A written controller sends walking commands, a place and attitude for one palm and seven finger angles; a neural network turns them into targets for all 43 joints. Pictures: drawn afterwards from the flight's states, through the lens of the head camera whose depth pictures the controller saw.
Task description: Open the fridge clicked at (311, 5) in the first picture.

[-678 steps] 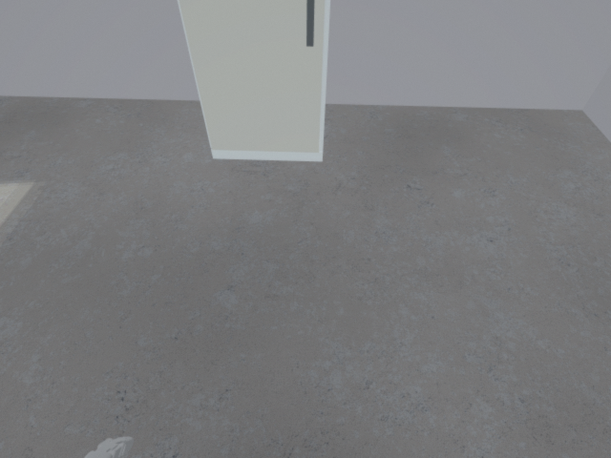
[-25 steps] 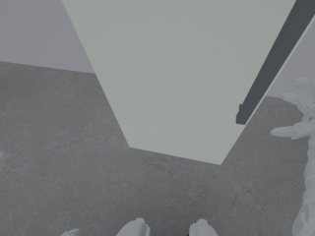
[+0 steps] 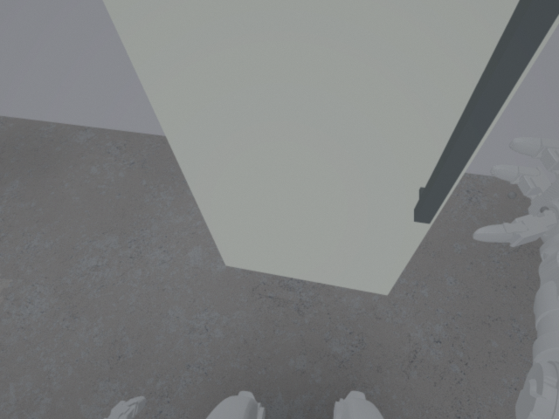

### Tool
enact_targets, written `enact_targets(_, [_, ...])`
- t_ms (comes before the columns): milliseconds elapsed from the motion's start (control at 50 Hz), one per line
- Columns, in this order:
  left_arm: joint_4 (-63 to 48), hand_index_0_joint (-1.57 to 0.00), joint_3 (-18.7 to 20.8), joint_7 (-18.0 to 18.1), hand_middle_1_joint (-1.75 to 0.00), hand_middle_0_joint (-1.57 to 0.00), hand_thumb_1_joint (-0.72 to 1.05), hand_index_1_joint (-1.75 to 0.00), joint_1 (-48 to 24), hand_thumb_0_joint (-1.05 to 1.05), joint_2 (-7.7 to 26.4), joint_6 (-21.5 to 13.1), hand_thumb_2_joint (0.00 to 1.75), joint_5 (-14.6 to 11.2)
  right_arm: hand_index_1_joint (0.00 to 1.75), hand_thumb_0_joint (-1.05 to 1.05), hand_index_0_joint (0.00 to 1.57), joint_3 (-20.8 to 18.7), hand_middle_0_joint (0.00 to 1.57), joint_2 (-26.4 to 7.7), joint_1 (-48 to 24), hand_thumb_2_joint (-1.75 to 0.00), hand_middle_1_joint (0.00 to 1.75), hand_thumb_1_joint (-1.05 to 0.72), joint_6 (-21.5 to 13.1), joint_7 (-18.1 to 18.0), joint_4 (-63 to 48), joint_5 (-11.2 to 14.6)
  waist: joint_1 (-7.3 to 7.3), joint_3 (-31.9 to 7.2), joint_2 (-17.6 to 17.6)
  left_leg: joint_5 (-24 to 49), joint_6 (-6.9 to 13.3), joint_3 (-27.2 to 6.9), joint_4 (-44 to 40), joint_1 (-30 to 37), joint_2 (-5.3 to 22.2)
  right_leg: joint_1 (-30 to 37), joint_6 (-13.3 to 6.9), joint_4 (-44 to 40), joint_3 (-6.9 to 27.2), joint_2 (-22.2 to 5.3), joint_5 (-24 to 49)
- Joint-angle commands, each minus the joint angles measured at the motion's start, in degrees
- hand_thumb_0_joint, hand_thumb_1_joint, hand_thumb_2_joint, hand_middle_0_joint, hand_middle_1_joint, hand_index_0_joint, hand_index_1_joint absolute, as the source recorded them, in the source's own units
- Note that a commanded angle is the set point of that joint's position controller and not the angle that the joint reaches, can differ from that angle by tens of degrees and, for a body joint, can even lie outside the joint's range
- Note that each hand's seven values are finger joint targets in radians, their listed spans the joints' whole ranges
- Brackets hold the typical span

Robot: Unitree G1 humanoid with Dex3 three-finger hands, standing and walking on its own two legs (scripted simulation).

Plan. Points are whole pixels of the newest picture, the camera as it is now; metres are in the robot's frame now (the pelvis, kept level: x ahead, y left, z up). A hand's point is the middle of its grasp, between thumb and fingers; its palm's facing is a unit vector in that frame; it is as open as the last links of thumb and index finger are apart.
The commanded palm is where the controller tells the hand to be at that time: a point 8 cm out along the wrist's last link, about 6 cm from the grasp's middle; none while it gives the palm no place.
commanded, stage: feel for the door with the fingertips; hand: right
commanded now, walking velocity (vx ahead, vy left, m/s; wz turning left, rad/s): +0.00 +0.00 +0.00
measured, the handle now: (473, 108) +0.50 -0.19 +0.16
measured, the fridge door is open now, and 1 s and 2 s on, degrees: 0 0 0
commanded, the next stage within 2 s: slide the fingers in behind the handle in 1.04 s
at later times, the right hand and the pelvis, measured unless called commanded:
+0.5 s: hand (474, 189) +0.44 -0.22 +0.07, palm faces +0.10 +0.99 +0.01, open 14.0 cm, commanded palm +0.41 -0.27 +0.08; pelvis +0.00 +0.01 +0.00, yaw +0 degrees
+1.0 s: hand (479, 179) +0.45 -0.22 +0.08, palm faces +0.10 +1.00 +0.00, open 14.0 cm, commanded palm +0.43 -0.27 +0.08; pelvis +0.00 +0.01 +0.00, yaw +0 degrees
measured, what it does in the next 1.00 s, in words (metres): stands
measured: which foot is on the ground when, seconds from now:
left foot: down 0.00-1.00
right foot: down 0.00-1.00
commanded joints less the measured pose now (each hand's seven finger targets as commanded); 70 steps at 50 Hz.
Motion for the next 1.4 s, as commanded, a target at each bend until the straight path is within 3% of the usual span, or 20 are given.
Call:
enact_targets(0, [-4.6, -0.2, 3.9, 1.4, -0.3, -0.2, 0.9, -0.3, 4.6, 0.0, 10.3, -1.2, 0.9, 0.1, 1.2, 0.0, 0.3, -2.9, 0.3, -15.8, -21.5, -0.3, 1.2, 0.5, -2.0, 1.1, -7.1, 1.3, 0.68, -16.8, -2.3, 15.3, 1.0, -1.0, -7.0, 3.7, -2.3, 16.1, -0.9, -7.3, 2.2, 1.7, 13.2])
enact_targets(20, [-4.6, -0.2, 3.8, 1.5, -0.3, -0.2, 0.9, -0.3, 4.6, 0.0, 10.3, -1.2, 0.9, 0.1, 1.2, 0.0, 0.3, -3.6, 0.3, -16.9, -22.7, -0.3, 1.2, 0.5, -2.2, 1.1, -6.7, 1.4, 0.79, -16.4, -1.7, 15.3, 1.0, -1.4, -7.0, 4.6, -2.2, 14.6, -1.1, -6.9, 2.0, 1.9, 12.5])
enact_targets(60, [-4.6, -0.2, 3.8, 1.5, -0.3, -0.2, 0.9, -0.3, 4.5, 0.0, 10.1, -1.4, 0.9, 0.3, 1.2, 0.0, 0.3, -3.8, 0.3, -17.9, -24.4, -0.3, 1.2, 0.5, -3.3, 1.2, -8.2, 0.7, 0.28, -19.2, -5.3, 15.7, 1.1, -1.8, -6.2, 4.4, -1.9, 16.0, -0.9, -6.6, 1.9, 2.0, 13.3])
enact_targets(140, [-4.3, -0.2, 4.3, 0.9, -0.3, -0.2, 0.9, -0.3, 4.7, 0.0, 9.5, -2.0, 0.9, 0.6, 1.2, 0.0, 0.3, -0.6, 0.3, -13.1, -23.7, -0.3, 1.2, 0.5, -6.1, 1.1, -13.5, 1.0, 0.02, -24.9, -9.8, 17.5, 1.6, -1.2, -5.3, 1.7, -2.4, 23.7, -0.3, -5.5, 2.7, 1.5, 18.8])
enact_targets(200, [-3.8, -0.2, 4.4, 0.8, -0.3, -0.2, 0.9, -0.3, 4.5, 0.0, 9.7, -1.8, 0.9, 0.3, 1.2, 0.0, 0.3, 1.3, 0.3, -10.5, -23.3, -0.3, 1.2, 0.5, -4.9, 0.8, -11.7, 1.6, 0.91, -22.0, -6.4, 14.8, 1.4, -0.7, -6.1, 1.1, -2.4, 21.8, -0.4, -6.4, 3.1, 1.4, 15.3])
enact_targets(300, [-4.4, -0.2, 4.3, 0.8, -0.3, -0.2, 0.9, -0.3, 4.4, 0.0, 9.5, -1.5, 0.9, 0.2, 1.2, 0.0, 0.3, 0.6, 0.3, -11.1, -22.3, -0.3, 1.2, 0.5, -2.1, -1.9, -12.3, 0.7, -0.08, -21.1, -6.4, 16.1, 1.2, -0.8, -6.4, 3.1, -2.0, 20.1, -0.5, -7.2, 2.6, 1.8, 15.4])
enact_targets(420, [-4.7, -0.2, 4.2, 0.4, -0.3, -0.2, 0.9, -0.3, 4.5, 0.0, 9.0, -1.7, 0.9, 0.7, 1.2, 0.0, 0.3, -1.3, 0.3, -12.1, -23.9, -0.3, 1.2, 0.5, -4.7, -6.8, -15.0, -0.8, 0.13, -21.3, -3.7, 16.8, 1.1, -1.5, -6.0, 5.0, -2.1, 18.6, -0.7, -6.5, 2.4, 1.9, 15.1])
enact_targets(460, [-4.4, -0.2, 4.2, 0.3, -0.3, -0.2, 0.9, -0.3, 4.3, 0.0, 8.8, -1.8, 0.9, 0.8, 1.2, 0.0, 0.3, -0.9, 0.3, -11.8, -23.9, -0.3, 1.2, 0.5, -5.6, -7.2, -15.0, -1.4, -0.03, -22.8, -5.5, 17.8, 1.1, -1.6, -5.6, 4.9, -1.9, 19.9, -0.4, -6.4, 2.2, 1.8, 16.3])
enact_targets(500, [-3.9, -0.2, 4.0, 0.3, -0.3, -0.2, 0.9, -0.3, 4.4, 0.0, 8.8, -1.6, 0.9, 0.8, 1.2, 0.0, 0.3, -0.4, 0.3, -12.1, -24.5, -0.3, 1.2, 0.5, -5.6, -7.0, -13.2, -2.2, 0.4, -21.3, -6.5, 17.5, 1.1, -1.7, -5.6, 4.3, -1.8, 19.2, -0.3, -6.4, 2.0, 1.8, 15.7])
enact_targets(580, [-4.2, -0.2, 4.0, 0.5, -0.3, -0.2, 0.9, -0.3, 4.7, 0.0, 9.1, -1.1, 0.9, 0.6, 1.2, 0.0, 0.3, -1.1, 0.3, -13.2, -23.0, -0.3, 1.2, 0.5, -4.3, -5.4, -10.1, -1.9, 0.11, -21.4, -4.5, 18.7, 0.8, -2.3, -6.2, 6.9, -1.8, 16.8, -0.7, -6.5, 1.4, 2.0, 14.9])
enact_targets(640, [-4.2, -0.2, 4.1, 0.4, -0.3, -0.2, 0.9, -0.3, 4.6, 0.0, 8.9, -1.2, 0.9, 0.5, 1.2, 0.0, 0.3, 0.2, 0.3, -11.0, -23.8, -0.3, 1.2, 0.5, -4.3, -4.1, -11.0, -0.7, 0.25, -22.4, -5.2, 19.9, 0.9, -2.1, -6.3, 6.6, -1.9, 18.5, -0.7, -6.4, 1.4, 2.0, 16.3])
enact_targets(720, [-3.5, -0.2, 4.1, 0.6, -0.3, -0.2, 0.9, -0.3, 5.2, 0.0, 9.0, -1.1, 0.9, 0.5, 1.2, 0.0, 0.3, 1.1, 0.3, -10.0, -26.0, -0.3, 1.2, 0.5, -4.4, -3.2, -8.2, 0.0, 1.68, -19.1, -2.6, 18.4, 0.9, -2.1, -6.7, 5.1, -2.0, 16.4, -1.1, -6.0, 1.6, 2.1, 14.6])
enact_targets(740, [-3.1, -0.2, 4.1, 0.7, -0.3, -0.2, 0.9, -0.3, 5.2, 0.0, 9.3, -1.0, 0.9, 0.5, 1.2, 0.0, 0.3, 0.0, 0.3, -11.9, -27.0, -0.3, 1.2, 0.5, -4.6, -3.3, -7.3, -0.4, 1.72, -18.6, -2.1, 17.8, 0.7, -2.3, -6.7, 4.8, -1.8, 15.4, -1.1, -6.0, 1.6, 2.0, 13.6])
enact_targets(800, [-3.0, -0.2, 4.1, 0.9, -0.3, -0.2, 0.9, -0.3, 5.3, 0.0, 9.3, -0.9, 0.9, 0.5, 1.2, 0.0, 0.3, 0.8, 0.3, -12.0, -28.7, -0.3, 1.2, 0.5, -4.6, -3.1, -5.9, -1.2, 2.05, -18.4, -3.5, 15.4, 0.7, -2.5, -6.9, 3.2, -1.7, 15.3, -1.1, -6.0, 1.8, 2.1, 11.7])
enact_targets(920, [-2.7, -0.2, 4.3, 0.7, -0.3, -0.2, 0.9, -0.3, 6.1, 0.0, 9.4, -1.1, 0.9, 0.9, 1.2, 0.0, 0.3, -0.6, 0.3, -13.6, -31.0, -0.3, 1.2, 0.5, -6.5, -3.9, -8.9, -1.4, 1.25, -24.8, -7.8, 16.6, 1.3, -1.8, -5.2, 1.9, -2.0, 20.7, -0.6, -5.0, 2.7, 1.8, 16.3])
enact_targets(980, [-2.1, -0.2, 4.1, 0.7, -0.3, -0.2, 0.9, -0.3, 6.2, 0.0, 9.6, -0.8, 0.9, 0.8, 1.2, 0.0, 0.3, 0.3, 0.3, -13.5, -32.1, -0.3, 1.2, 0.5, -5.5, -4.4, -6.2, -2.2, 1.91, -22.7, -7.9, 15.3, 1.1, -1.5, -5.4, 0.4, -2.0, 19.8, -0.4, -5.4, 2.9, 1.6, 15.0])
enact_targets(1120, [-2.0, -0.2, 4.0, 0.9, -0.3, -0.2, 0.9, -0.3, 7.6, 0.0, 10.1, -0.4, 0.9, 1.1, 1.2, 0.0, 0.3, -0.4, 0.3, -14.9, -34.6, -0.3, 1.2, 0.5, -4.0, -5.1, -2.5, -2.9, 3.45, -21.0, -3.1, 14.6, 0.7, -1.8, -6.1, 0.8, -2.1, 16.2, -1.1, -5.0, 3.0, 1.7, 13.1])
enact_targets(1200, [-2.4, -0.2, 4.0, 0.6, -0.3, -0.2, 0.9, -0.3, 7.3, 0.0, 9.8, -0.3, 0.9, 1.1, 1.2, 0.0, 0.3, 0.7, 0.3, -13.2, -32.2, -0.3, 1.2, 0.5, -4.5, -4.2, -3.5, -2.8, 2.04, -22.6, -7.0, 13.9, 1.2, -1.2, -5.7, -0.3, -2.0, 19.2, -0.5, -5.7, 3.2, 1.6, 14.2])
enact_targets(1300, [-3.0, -0.2, 4.1, 0.2, -0.3, -0.2, 0.9, -0.3, 6.9, 0.0, 9.6, -0.2, 0.9, 1.0, 1.2, 0.0, 0.3, 1.3, 0.3, -11.4, -30.1, -0.3, 1.2, 0.5, -4.6, -4.5, -5.4, -1.9, 1.83, -22.5, -6.6, 13.6, 1.2, -1.0, -6.1, 0.0, -2.3, 19.9, -0.5, -6.1, 3.0, 1.5, 13.8])
enact_targets(1380, [-3.6, -0.2, 4.1, 0.3, -0.3, -0.2, 0.9, -0.3, 6.5, 0.0, 9.7, 0.1, 0.9, 0.9, 1.2, 0.0, 0.3, -2.1, 0.3, -15.0, -28.1, -0.3, 1.2, 0.5, -4.9, -5.0, -6.4, -1.7, 0.72, -22.1, -4.5, 14.1, 1.0, -1.5, -6.3, 3.2, -2.2, 17.0, -0.7, -6.3, 2.3, 1.7, 12.6])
